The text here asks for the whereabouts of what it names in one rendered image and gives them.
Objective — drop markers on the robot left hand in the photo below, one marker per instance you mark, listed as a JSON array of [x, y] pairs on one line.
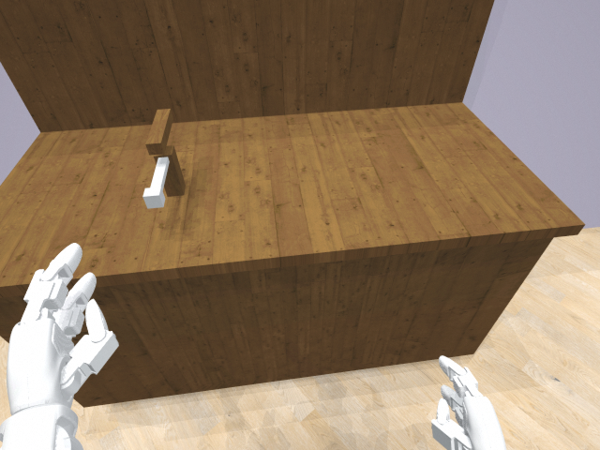
[[40, 344]]

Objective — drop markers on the counter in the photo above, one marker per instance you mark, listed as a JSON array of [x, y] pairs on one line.
[[331, 204]]

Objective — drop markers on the robot right hand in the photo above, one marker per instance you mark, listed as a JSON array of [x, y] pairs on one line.
[[475, 414]]

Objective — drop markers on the left robot forearm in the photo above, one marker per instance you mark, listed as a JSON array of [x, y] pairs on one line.
[[50, 426]]

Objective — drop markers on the tap lever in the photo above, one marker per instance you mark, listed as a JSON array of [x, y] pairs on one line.
[[153, 196]]

